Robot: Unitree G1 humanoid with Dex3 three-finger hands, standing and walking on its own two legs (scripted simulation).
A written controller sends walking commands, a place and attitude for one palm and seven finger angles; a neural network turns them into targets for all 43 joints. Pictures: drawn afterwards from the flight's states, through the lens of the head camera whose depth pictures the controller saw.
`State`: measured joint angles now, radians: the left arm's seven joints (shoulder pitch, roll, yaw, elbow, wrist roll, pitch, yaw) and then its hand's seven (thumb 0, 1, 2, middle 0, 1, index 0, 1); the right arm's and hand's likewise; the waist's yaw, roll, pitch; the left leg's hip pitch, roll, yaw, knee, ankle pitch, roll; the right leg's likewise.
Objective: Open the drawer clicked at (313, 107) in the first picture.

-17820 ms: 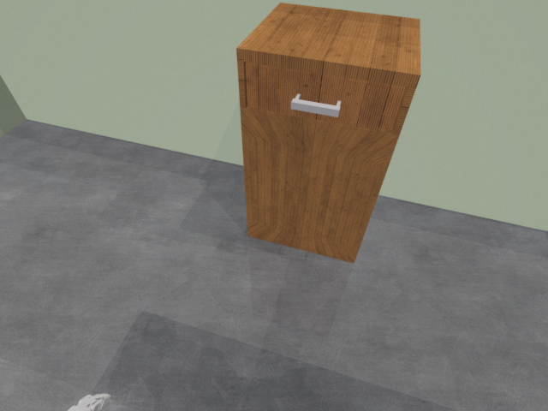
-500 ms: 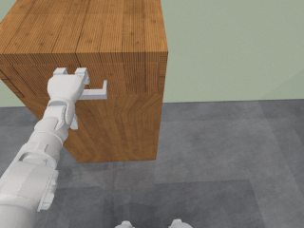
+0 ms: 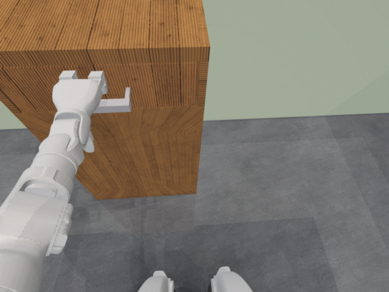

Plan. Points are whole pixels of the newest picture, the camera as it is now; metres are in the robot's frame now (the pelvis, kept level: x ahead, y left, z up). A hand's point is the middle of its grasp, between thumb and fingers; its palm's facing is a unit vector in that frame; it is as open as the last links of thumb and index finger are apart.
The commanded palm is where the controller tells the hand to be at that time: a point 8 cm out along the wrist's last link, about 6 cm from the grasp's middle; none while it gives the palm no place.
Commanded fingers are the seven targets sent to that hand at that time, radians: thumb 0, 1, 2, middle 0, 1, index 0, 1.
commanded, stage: lift the fingers back up to retry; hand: left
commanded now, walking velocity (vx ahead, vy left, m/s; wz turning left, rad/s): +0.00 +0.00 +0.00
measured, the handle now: (101, 99) +0.54 +0.20 +0.04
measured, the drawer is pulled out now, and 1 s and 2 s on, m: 0.00 0.00 0.00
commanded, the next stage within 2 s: re-aim the fingers above the handle in 0.82 s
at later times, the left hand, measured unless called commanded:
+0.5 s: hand (86, 107) +0.49 +0.22 +0.06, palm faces -0.02 -0.04 -1.00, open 13.7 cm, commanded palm +0.47 +0.22 +0.14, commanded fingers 0.00 -0.50 0.30 -0.30 -1.20 -0.30 -1.20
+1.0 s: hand (81, 100) +0.49 +0.22 +0.09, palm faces -0.06 -0.02 -1.00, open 13.8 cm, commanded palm +0.47 +0.21 +0.15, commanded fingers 0.00 -0.50 0.30 -0.30 -1.20 -0.30 -1.20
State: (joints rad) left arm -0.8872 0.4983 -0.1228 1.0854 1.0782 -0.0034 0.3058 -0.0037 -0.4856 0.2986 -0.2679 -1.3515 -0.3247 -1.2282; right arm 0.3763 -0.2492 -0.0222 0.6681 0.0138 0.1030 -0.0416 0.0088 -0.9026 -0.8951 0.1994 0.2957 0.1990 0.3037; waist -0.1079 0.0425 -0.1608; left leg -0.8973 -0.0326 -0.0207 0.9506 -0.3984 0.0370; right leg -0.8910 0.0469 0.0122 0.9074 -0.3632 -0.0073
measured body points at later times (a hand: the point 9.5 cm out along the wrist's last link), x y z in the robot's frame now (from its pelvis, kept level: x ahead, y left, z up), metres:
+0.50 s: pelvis +0.03 +0.00 +0.02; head +0.11 -0.01 +0.47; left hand +0.49 +0.22 +0.12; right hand +0.07 -0.27 -0.11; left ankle +0.02 +0.10 -0.68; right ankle +0.03 -0.12 -0.68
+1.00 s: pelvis +0.06 -0.01 +0.04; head +0.12 -0.02 +0.48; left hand +0.49 +0.22 +0.15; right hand +0.16 -0.27 -0.09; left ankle +0.02 +0.10 -0.68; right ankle +0.03 -0.12 -0.68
